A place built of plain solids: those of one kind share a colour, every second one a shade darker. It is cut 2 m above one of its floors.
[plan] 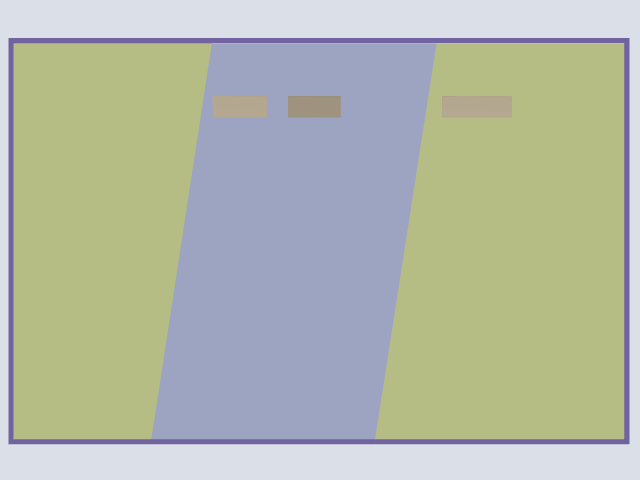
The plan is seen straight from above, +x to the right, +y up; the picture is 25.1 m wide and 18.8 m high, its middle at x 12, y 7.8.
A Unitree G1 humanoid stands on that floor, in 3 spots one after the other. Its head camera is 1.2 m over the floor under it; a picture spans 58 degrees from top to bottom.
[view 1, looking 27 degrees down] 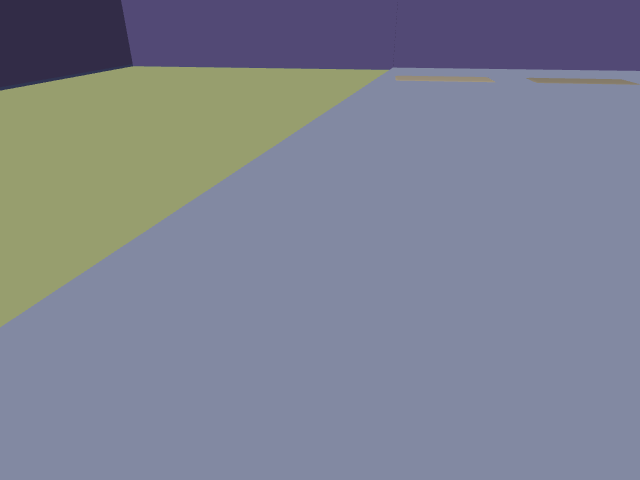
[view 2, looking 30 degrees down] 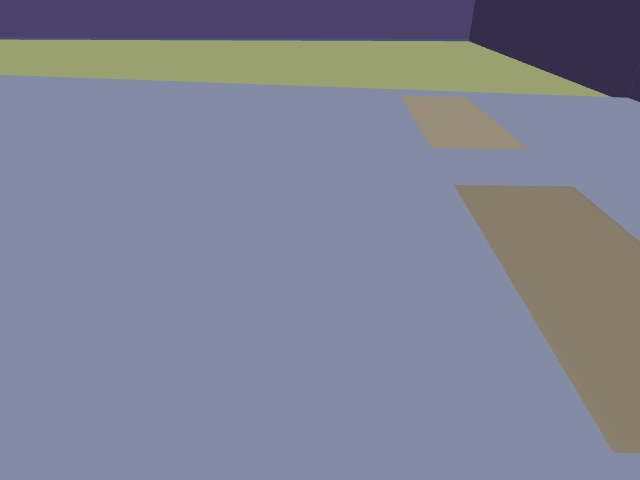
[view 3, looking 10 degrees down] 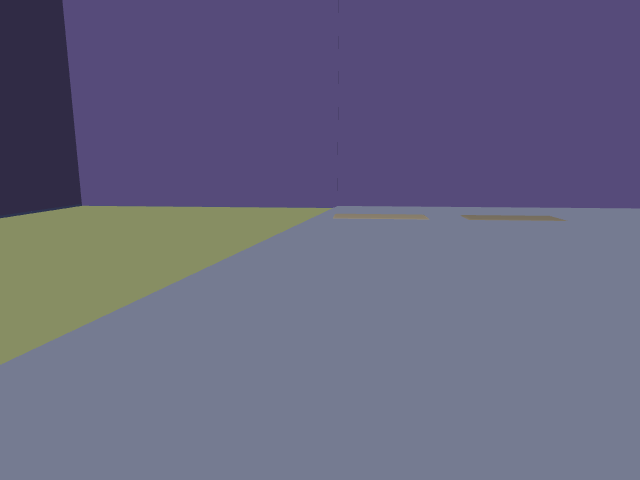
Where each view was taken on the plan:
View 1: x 7.55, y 2.38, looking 98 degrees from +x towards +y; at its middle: deck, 2.64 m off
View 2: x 13.64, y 11.75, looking -178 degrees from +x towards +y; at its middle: deck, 2.40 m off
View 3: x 8.35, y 3.05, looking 95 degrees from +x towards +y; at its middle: deck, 6.91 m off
